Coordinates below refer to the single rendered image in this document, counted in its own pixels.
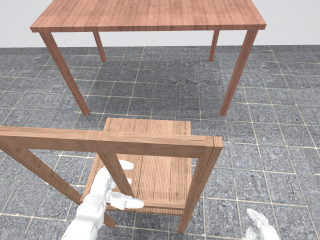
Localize chair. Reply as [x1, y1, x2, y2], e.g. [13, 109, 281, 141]
[0, 117, 223, 234]

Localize table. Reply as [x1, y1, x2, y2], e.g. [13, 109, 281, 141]
[29, 0, 267, 116]

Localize robot left hand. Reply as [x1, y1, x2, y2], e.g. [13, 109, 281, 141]
[90, 160, 144, 210]

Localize robot left forearm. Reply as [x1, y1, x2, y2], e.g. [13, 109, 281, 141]
[61, 192, 107, 240]

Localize robot right hand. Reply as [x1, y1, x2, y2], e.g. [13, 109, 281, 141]
[242, 208, 280, 240]

